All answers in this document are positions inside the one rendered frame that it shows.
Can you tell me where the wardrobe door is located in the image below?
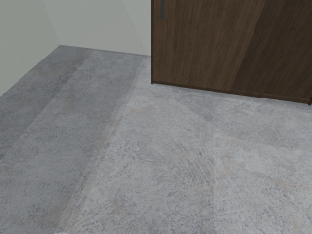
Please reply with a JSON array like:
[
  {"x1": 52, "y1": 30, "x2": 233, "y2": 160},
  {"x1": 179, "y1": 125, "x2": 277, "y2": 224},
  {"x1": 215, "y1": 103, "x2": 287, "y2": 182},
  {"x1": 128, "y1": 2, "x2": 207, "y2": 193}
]
[
  {"x1": 153, "y1": 0, "x2": 266, "y2": 91},
  {"x1": 231, "y1": 0, "x2": 312, "y2": 98}
]

